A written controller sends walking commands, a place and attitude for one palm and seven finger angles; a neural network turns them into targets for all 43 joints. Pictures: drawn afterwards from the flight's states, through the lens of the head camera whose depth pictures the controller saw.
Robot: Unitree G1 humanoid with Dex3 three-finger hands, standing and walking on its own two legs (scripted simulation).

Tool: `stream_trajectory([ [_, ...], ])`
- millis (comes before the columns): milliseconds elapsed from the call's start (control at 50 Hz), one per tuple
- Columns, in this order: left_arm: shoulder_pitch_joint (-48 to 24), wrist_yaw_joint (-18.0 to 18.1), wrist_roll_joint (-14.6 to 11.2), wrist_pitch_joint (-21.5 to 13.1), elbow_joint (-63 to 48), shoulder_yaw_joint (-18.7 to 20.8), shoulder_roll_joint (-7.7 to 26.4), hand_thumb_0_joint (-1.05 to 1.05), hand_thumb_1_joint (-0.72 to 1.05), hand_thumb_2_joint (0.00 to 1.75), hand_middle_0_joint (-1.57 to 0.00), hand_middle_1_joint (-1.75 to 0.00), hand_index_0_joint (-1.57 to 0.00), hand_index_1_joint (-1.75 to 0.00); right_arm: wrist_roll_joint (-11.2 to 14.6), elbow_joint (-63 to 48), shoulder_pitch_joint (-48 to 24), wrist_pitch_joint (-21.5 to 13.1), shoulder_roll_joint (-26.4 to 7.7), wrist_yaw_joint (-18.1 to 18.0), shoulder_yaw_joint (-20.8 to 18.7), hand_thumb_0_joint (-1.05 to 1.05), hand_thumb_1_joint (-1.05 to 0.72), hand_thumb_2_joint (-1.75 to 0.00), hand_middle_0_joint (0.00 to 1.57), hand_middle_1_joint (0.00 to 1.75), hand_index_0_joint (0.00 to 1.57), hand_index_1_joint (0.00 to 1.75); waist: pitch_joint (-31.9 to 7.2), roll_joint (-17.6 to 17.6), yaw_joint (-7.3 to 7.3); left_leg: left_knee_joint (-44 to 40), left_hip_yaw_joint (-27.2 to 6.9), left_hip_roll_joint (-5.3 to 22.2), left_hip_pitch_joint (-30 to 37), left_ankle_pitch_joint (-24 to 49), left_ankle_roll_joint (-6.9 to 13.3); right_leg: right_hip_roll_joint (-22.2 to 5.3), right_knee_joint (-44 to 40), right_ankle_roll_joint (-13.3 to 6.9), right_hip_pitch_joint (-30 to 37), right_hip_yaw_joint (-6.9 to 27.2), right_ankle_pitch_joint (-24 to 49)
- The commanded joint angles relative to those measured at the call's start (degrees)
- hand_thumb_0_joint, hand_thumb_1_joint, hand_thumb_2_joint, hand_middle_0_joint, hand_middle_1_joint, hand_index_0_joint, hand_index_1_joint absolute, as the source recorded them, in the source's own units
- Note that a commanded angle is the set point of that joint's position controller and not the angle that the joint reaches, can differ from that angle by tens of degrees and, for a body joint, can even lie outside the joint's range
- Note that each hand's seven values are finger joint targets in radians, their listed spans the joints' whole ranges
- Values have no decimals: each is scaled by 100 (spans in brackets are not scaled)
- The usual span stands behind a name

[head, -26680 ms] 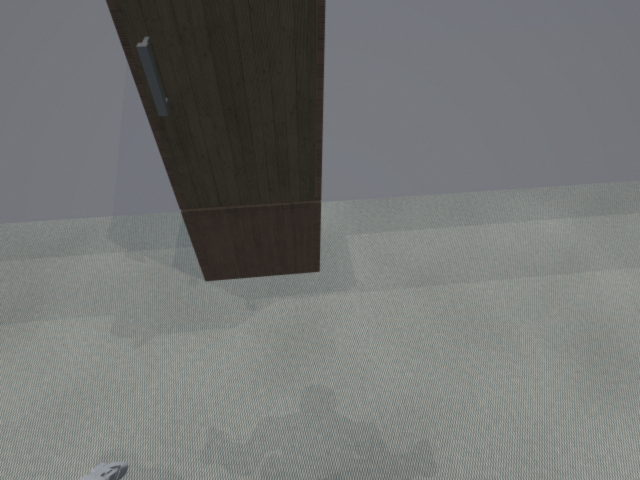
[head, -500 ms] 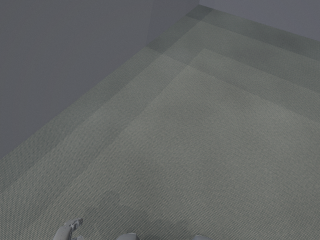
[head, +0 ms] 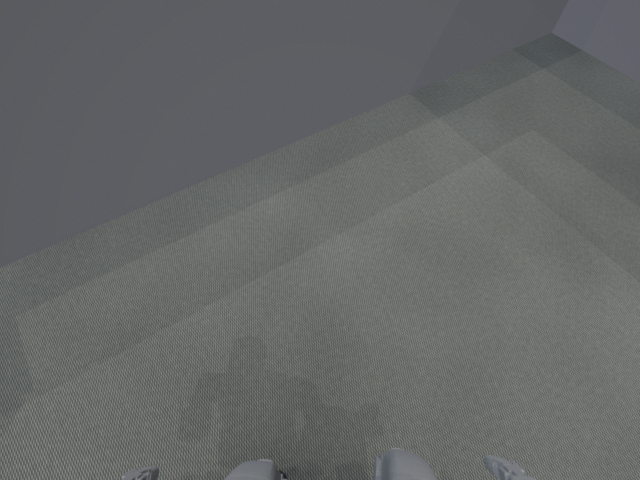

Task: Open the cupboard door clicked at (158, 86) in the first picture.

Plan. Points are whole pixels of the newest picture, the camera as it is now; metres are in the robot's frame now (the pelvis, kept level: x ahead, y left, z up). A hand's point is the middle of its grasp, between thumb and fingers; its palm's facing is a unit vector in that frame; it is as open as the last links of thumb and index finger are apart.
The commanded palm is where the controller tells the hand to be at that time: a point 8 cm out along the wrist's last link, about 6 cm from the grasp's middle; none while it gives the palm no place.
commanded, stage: turn to face it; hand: left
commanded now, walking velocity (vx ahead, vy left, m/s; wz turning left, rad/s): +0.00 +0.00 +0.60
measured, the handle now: out of the picture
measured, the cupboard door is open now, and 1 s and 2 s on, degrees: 41 41 41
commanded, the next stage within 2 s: none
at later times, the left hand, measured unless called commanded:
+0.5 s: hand out of the picture +0.03 +0.18 -0.18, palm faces +0.31 -0.93 -0.21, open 7.4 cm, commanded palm none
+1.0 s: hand out of the picture -0.03 +0.15 -0.17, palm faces +0.59 -0.78 -0.22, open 7.4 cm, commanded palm none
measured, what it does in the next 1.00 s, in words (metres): steps on the spot, turning left: right foot, then left foot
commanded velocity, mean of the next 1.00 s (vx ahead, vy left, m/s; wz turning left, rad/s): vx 0.00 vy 0.00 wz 0.60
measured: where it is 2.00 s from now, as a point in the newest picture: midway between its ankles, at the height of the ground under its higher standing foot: outside the picture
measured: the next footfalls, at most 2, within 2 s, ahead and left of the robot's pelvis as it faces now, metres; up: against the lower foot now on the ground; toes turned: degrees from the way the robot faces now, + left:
right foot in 0.16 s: +0.07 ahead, -0.17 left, +0.00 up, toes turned +4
left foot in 0.44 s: +0.03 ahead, +0.09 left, +0.00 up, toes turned +21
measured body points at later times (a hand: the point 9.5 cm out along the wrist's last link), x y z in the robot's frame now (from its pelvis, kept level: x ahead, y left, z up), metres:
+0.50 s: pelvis +0.02 -0.03 -0.01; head +0.07 +0.00 +0.43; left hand +0.01 +0.23 -0.16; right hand +0.20 -0.26 -0.14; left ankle +0.00 +0.08 -0.73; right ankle +0.03 -0.18 -0.70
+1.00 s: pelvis +0.04 -0.05 +0.00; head +0.08 -0.01 +0.44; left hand -0.06 +0.19 -0.15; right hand +0.28 -0.20 -0.13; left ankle -0.03 +0.05 -0.73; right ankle +0.10 -0.17 -0.73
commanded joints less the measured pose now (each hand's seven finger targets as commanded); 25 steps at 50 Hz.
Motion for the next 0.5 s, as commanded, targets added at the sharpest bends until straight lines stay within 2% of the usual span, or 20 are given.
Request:
stream_trajectory([
  [0,-76,-6,22,-176,-597,127,451,0,90,90,-20,-30,-20,-30,-37,-261,276,-83,-1229,-116,-376,0,-90,-90,20,30,20,30,-1104,898,-236,-1245,-1474,1332,752,1755,780,147,-902,-33,178,84,116],
  [60,171,6,1,-207,-582,122,454,0,90,90,-20,-30,-20,-30,-38,-300,97,-24,-1244,-96,-419,0,-90,-90,20,30,20,30,-1131,1092,-105,-1039,-1634,1185,270,1552,671,396,-2053,-90,1030,-44,399],
  [80,380,15,-4,-237,-522,144,493,0,90,90,-20,-30,-20,-30,-17,-342,-25,0,-1231,-91,-430,0,-90,-90,20,30,20,30,-1091,963,11,-876,-1600,1052,-109,1258,538,463,-2654,-113,1555,-111,776],
  [100,648,37,17,-283,-500,184,667,0,90,90,-20,-30,-20,-30,25,-406,-157,13,-1112,-71,-417,0,-90,-90,20,30,20,30,-1044,604,183,-513,-1435,748,-556,716,296,291,-3560,-173,2100,66,1149],
  [120,793,98,100,-343,-488,295,1126,0,90,90,-20,-30,-20,-30,76,-516,-118,27,-724,-36,-373,0,-90,-90,20,30,20,30,-992,-760,259,602,-747,57,-1526,-606,-114,-987,-4537,-586,2624,1471,752],
  [140,719,115,128,-335,-566,317,1491,0,90,90,-20,-30,-20,-30,72,-630,-178,19,-581,9,-339,0,-90,-90,20,30,20,30,-929,-1781,304,2230,-110,-326,-1577,-1986,-330,-2272,-5011,-1288,2074,2530,937],
  [160,501,115,99,-339,-656,269,1390,0,90,90,-20,-30,-20,-30,38,-626,-54,34,-652,51,-330,0,-90,-90,20,30,20,30,-903,-1245,146,3117,-270,-42,-1324,-1837,-252,-2201,-4834,-1518,1456,2173,899],
  [180,209,140,89,-349,-700,224,1097,0,90,90,-20,-30,-20,-30,24,-478,-88,88,-614,50,-362,0,-90,-90,20,30,20,30,-815,-1533,-14,3661,-269,80,-1495,-1575,-298,-1765,-4626,-1361,1496,1779,1451],
  [200,-21,163,87,-327,-758,182,915,0,90,90,-20,-30,-20,-30,36,-424,36,111,-607,68,-356,0,-90,-90,20,30,20,30,-811,-1698,-128,3670,-184,228,-1428,-1394,-356,-1580,-4438,-1260,1530,1146,2152],
  [220,-69,154,88,-347,-758,130,817,0,90,90,-20,-30,-20,-30,45,-371,-7,102,-531,93,-301,0,-90,-90,20,30,20,30,-754,-1606,-155,3313,-36,264,-1304,-1337,-428,-1384,-4249,-1178,1605,623,2994],
  [240,32,148,94,-376,-724,139,824,0,90,90,-20,-30,-20,-30,61,-373,-76,93,-440,111,-259,0,-90,-90,20,30,20,30,-795,-1435,-105,2763,127,244,-1162,-1360,-475,-1332,-4065,-1138,1811,370,3681],
  [280,341,143,104,-403,-607,195,987,0,90,90,-20,-30,-20,-30,90,-391,-251,45,-323,130,-188,0,-90,-90,20,30,20,30,-1003,-1087,85,1647,395,162,-858,-1385,-486,-1417,-3712,-1139,2317,231,4505],
  [320,548,123,102,-401,-472,240,1147,0,90,90,-20,-30,-20,-30,98,-381,-250,14,-286,140,-158,0,-90,-90,20,30,20,30,-1020,-1023,121,795,630,13,-557,-1095,-444,-1447,-3431,-1040,2448,107,4777],
  [360,479,93,54,-380,-462,260,1184,0,90,90,-20,-30,-20,-30,82,-311,106,-7,-406,128,-176,0,-90,-90,20,30,20,30,-1188,-936,-62,-149,694,-56,183,-246,-371,-1361,-2995,-752,2176,-183,4362],
  [380,334,74,11,-354,-514,263,1125,0,90,90,-20,-30,-20,-30,69,-239,443,-35,-610,121,-234,0,-90,-90,20,30,20,30,-1291,-584,-292,-752,483,106,939,546,-257,-1293,-2461,-512,1602,-365,3798],
  [400,348,43,-14,-306,-670,215,816,0,90,90,-20,-30,-20,-30,15,-238,718,-77,-1172,99,-371,0,-90,-90,20,30,20,30,-1486,891,-420,-1020,-1188,1357,1822,2015,266,-661,-1292,-92,326,-721,1728],
  [420,39,40,-21,-270,-921,76,481,0,90,90,-20,-30,-20,-30,-17,-170,1153,-52,-1669,36,-487,0,-90,-90,20,30,20,30,-1473,2075,-662,-1198,-2538,2472,2051,3900,1161,-145,-180,113,-650,-474,-1239],
  [440,-290,72,35,-214,-1019,95,651,0,90,90,-20,-30,-20,-30,-47,-87,1313,-39,-1660,-13,-485,0,-90,-90,20,30,20,30,-1436,1187,-741,-1181,-2458,2450,1649,2716,1322,-132,361,3,-635,19,-1063],
  [460,-474,80,22,-213,-915,116,501,0,90,90,-20,-30,-20,-30,-56,-120,1123,-82,-1532,-89,-472,0,-90,-90,20,30,20,30,-1362,1429,-632,-1156,-2364,2012,1444,2523,1186,-118,459,-17,-774,176,-694],
  [480,-405,57,10,-204,-821,125,549,0,90,90,-20,-30,-20,-30,-41,-200,772,-90,-1382,-120,-427,0,-90,-90,20,30,20,30,-1143,1473,-479,-1226,-2037,1816,1085,2246,1020,-141,468,-27,-672,260,-339],
])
